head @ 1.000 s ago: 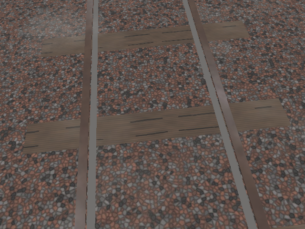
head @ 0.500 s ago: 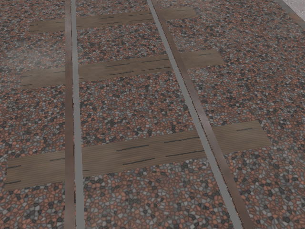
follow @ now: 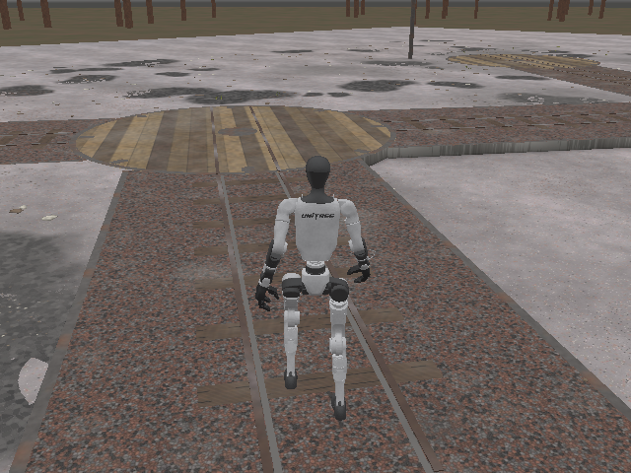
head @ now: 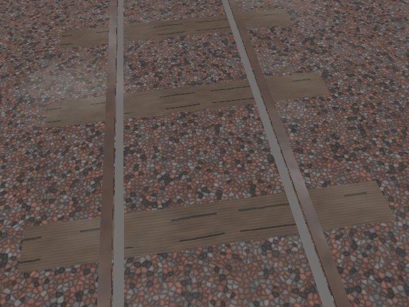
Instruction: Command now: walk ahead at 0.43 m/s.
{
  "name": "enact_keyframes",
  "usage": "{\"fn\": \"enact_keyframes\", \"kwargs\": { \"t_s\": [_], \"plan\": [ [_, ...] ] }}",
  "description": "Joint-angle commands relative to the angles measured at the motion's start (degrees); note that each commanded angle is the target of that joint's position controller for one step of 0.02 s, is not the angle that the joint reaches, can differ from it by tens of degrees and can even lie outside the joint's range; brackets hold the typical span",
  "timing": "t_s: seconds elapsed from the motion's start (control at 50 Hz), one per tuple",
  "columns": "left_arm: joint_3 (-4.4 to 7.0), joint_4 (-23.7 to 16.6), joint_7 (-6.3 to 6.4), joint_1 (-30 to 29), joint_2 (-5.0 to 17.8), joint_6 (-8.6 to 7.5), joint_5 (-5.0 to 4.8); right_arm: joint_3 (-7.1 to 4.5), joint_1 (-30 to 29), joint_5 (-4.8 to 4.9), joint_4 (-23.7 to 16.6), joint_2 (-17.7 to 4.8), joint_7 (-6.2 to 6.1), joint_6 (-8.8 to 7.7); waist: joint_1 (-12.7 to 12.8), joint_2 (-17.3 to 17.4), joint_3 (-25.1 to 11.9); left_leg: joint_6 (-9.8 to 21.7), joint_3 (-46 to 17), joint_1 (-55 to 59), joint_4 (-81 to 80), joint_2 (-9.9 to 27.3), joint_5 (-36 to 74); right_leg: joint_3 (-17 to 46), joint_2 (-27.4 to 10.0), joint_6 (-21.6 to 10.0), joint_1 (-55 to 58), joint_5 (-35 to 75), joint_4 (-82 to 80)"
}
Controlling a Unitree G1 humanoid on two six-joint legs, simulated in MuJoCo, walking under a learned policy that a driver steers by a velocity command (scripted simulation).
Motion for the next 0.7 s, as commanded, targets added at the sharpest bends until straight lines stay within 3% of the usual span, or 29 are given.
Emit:
{"fn": "enact_keyframes", "kwargs": {
  "t_s": [0.02,0.06,0.1,0.14,0.16,0.18,0.2,0.22,0.24,0.26,0.28,0.3,0.34,0.38,0.42,0.5,0.6,0.62,0.64,0.66,0.68,0.7],
  "plan": [
    [2.39,-3.89,1.04,-2.59,10.54,-0.49,-0.35,0.95,-9.20,-0.30,-6.26,0.32,1.19,-1.03,-0.20,-7.81,4.42,-1.58,0.90,0.77,-14.90,-0.87,10.91,6.11,-9.87,-9.25,-3.93,16.38,-9.72],
    [3.02,-3.26,1.04,-1.91,12.49,-0.87,-0.74,0.31,-9.61,0.13,-6.82,-2.21,0.95,-0.70,-0.71,-9.09,4.80,-1.29,0.13,6.08,-18.43,-1.53,14.38,6.63,-12.29,-9.05,-5.13,14.90,-11.02],
    [3.21,-2.72,0.95,-2.60,12.54,-0.88,-0.98,-0.50,-8.45,0.29,-6.94,-4.47,0.53,-0.51,-2.35,-9.06,5.18,0.27,-0.62,8.12,-21.17,-1.61,14.07,6.16,-13.95,-7.83,-2.54,19.43,-9.17],
    [3.31,-2.46,0.95,-3.33,12.75,-0.43,-0.57,-2.06,-1.48,-0.19,-5.23,-7.12,-0.28,-0.21,-6.57,-8.21,0.40,2.74,1.16,17.78,-22.25,-3.87,11.74,2.82,-12.06,-5.51,-1.02,36.73,1.88],
    [2.95,-2.56,1.13,-3.00,11.90,-0.16,-0.12,-3.15,6.99,-0.17,-2.80,-8.77,-0.82,0.09,-10.32,-7.20,-4.82,4.14,1.41,29.01,-21.75,-4.05,10.86,0.71,-9.72,-4.01,-4.74,40.19,12.93],
    [1.65,-3.88,1.34,-1.73,8.60,0.04,1.38,-4.13,16.50,-0.75,-1.23,-12.92,-1.52,0.43,-12.98,1.73,-12.83,7.53,-12.60,44.56,-21.79,7.50,6.30,-1.48,-6.10,-1.88,-16.31,23.01,32.61],
    [-0.16,-4.43,1.14,6.47,1.18,-1.06,-0.21,-4.24,18.35,-1.72,-0.43,-16.42,-0.75,0.27,-7.69,19.95,-20.01,15.95,-44.64,55.46,-35.69,19.14,-13.96,1.64,3.94,0.86,-33.13,-13.87,51.69],
    [1.13,-3.49,0.85,2.29,7.68,-1.93,-1.59,-3.04,15.43,-0.63,-0.85,-11.03,-0.60,-0.07,-9.08,12.92,-14.28,14.40,-48.75,50.62,-41.43,18.33,-22.65,5.93,0.89,0.28,-39.56,-12.75,58.47],
    [1.93,-5.08,0.53,-4.33,10.50,-2.30,-2.46,-2.39,11.48,-0.45,-1.13,-8.70,-0.75,-0.22,-8.42,7.92,-6.24,12.26,-39.53,43.14,-41.09,17.17,-19.37,3.84,-2.20,-0.75,-42.64,-7.28,58.73],
    [1.80,-5.50,0.89,-7.88,10.39,-2.44,-1.67,-2.07,7.44,-1.13,-1.76,-7.91,-0.70,-0.28,-6.73,1.91,-2.51,11.24,-31.68,34.62,-40.79,15.08,-6.64,2.52,-4.83,-0.98,-39.52,-2.08,56.06],
    [2.08,-5.34,1.19,-8.91,10.04,-2.23,-0.41,-1.83,4.54,-2.09,-2.00,-6.70,-0.49,-0.40,-4.71,0.99,-0.85,10.75,-25.13,28.31,-40.69,12.46,6.13,2.29,-6.46,-0.77,-36.11,0.58,53.01],
    [2.23,-4.71,1.19,-7.23,9.53,-1.54,-0.08,-1.46,3.01,-2.73,-2.01,-5.39,-0.44,-0.65,-2.61,2.63,-1.54,10.49,-20.09,24.82,-41.07,10.68,16.27,2.62,-7.63,-0.54,-31.81,1.74,51.33],
    [2.04,-3.52,1.39,-4.97,7.87,-0.22,0.24,-1.31,2.97,-2.45,-0.88,-4.55,-0.37,-1.43,-1.00,2.83,-2.78,11.83,-13.55,21.57,-41.51,9.50,32.52,1.38,-7.28,0.81,-27.36,1.55,48.28],
    [1.90,-4.17,1.75,-7.02,7.22,0.40,1.00,-1.47,3.14,-2.21,0.43,-5.49,-0.75,-1.58,-0.60,1.88,-2.11,12.57,-9.33,20.30,-41.86,9.05,41.19,0.66,-6.81,2.20,-27.80,4.34,43.41],
    [1.35,-5.06,1.78,-10.53,6.01,0.55,1.33,-1.49,3.58,-2.03,1.38,-5.98,-1.48,-0.87,-1.22,1.49,-2.20,11.88,-6.25,20.97,-41.65,8.02,43.27,0.32,-6.95,2.88,-28.01,9.83,35.86],
    [0.73,-6.07,1.04,-17.93,5.32,0.42,0.85,-1.52,6.28,-1.82,3.30,-7.26,-2.35,0.75,-4.51,1.49,-2.49,9.93,-3.84,23.31,-41.17,6.79,38.37,-0.75,-5.24,2.75,-24.07,19.35,21.61],
    [1.28,-7.34,0.63,-21.74,7.37,0.29,1.08,-1.38,7.01,-1.19,5.54,-7.41,-2.37,2.47,-5.09,2.20,-2.05,9.75,-7.44,29.21,-35.51,8.88,33.75,-0.62,-3.39,0.88,-21.76,13.72,12.32],
    [1.38,-6.85,0.60,-20.28,7.41,0.09,1.33,-1.12,6.33,-0.67,5.70,-6.72,-2.52,2.78,-3.68,1.69,-2.45,8.24,-7.27,29.17,-32.73,7.70,31.36,-1.20,-2.89,-0.16,-18.10,17.49,7.06],
    [1.91,-6.20,0.91,-18.53,9.40,-0.14,1.78,-0.64,8.58,-0.98,6.21,-5.32,-2.62,2.73,-3.62,-0.49,-3.98,5.60,-6.66,27.84,-29.54,4.99,28.42,0.76,-4.58,-1.48,-11.51,30.11,3.77],
    [2.58,-6.25,1.39,-17.49,12.91,0.02,2.16,-0.22,12.58,-2.49,6.25,-4.19,-2.53,2.07,-6.17,-4.88,-7.91,3.05,-5.07,22.96,-25.87,1.34,19.79,5.08,-9.83,-4.08,-1.75,47.78,8.58],
    [2.12,-5.57,1.59,-17.41,10.59,0.75,1.95,0.53,16.75,-2.49,7.48,-1.69,-2.53,1.78,-7.50,-10.01,-11.75,0.15,-3.42,16.51,-24.75,-1.06,6.91,9.17,-13.31,-9.32,5.76,49.22,11.09],
    [1.28,-5.30,1.37,-17.42,6.60,1.45,1.41,0.72,14.11,-2.26,7.57,-2.27,-2.71,2.16,-5.48,-9.25,-11.75,-1.25,-3.24,15.69,-24.61,-1.19,-0.28,10.55,-13.60,-10.77,5.12,43.86,10.71]
  ]
}}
